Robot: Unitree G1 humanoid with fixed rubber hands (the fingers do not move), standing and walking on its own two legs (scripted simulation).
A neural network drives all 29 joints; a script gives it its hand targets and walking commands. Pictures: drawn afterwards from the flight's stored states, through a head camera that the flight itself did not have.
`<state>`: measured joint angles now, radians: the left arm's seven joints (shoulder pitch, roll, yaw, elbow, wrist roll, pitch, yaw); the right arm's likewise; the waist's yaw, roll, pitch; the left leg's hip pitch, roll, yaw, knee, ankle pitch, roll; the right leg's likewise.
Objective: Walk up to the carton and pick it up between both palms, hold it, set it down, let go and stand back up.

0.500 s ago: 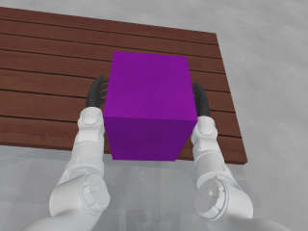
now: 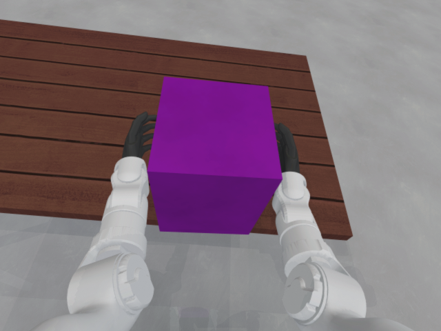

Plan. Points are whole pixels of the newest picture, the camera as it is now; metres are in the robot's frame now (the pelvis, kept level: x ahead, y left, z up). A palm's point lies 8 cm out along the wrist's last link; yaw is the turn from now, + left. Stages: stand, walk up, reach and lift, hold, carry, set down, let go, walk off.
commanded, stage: reach and lift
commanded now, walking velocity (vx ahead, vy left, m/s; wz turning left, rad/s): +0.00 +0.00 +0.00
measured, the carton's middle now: (210, 163) +0.42 +0.03 +0.02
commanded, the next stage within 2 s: none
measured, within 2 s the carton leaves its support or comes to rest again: neither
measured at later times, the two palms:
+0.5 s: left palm (126, 146) +0.38 +0.17 +0.11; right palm (297, 162) +0.37 -0.12 +0.11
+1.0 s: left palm (127, 139) +0.37 +0.16 +0.14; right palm (307, 160) +0.36 -0.13 +0.13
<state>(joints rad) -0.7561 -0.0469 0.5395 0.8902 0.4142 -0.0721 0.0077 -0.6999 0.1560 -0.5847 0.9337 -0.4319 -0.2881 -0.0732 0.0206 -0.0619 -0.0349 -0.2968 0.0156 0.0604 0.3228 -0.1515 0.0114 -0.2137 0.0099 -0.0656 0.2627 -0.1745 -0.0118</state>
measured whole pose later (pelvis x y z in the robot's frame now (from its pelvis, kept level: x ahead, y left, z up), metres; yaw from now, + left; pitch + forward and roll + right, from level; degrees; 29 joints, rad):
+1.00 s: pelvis -0.02 +0.00 +0.00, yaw +0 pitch -4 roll -1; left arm -0.69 -0.06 0.36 0.48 0.36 0.38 0.03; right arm -0.67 0.04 -0.19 0.81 -0.02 -0.02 -0.13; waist -0.03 -0.07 0.02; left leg -0.09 0.01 0.06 0.31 -0.15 0.02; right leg 0.00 0.01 -0.07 0.24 -0.17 -0.01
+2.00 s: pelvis -0.03 +0.00 +0.00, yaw +1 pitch -8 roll -1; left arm -0.71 -0.06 0.36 0.20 0.41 0.68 -0.02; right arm -0.71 0.00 -0.06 0.64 0.16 0.19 -0.18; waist -0.10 -0.06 0.06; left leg -0.03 0.01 0.05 0.33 -0.15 0.02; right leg 0.07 0.00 -0.08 0.25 -0.17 -0.01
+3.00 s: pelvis -0.04 -0.01 +0.00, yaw +1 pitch -10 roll -1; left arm -0.76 -0.04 0.39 0.14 0.43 0.79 -0.07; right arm -0.79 0.00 -0.05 0.60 0.20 0.30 -0.21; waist -0.10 -0.07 0.05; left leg 0.00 0.02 0.04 0.31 -0.13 0.01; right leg 0.09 0.01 -0.09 0.26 -0.16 -0.02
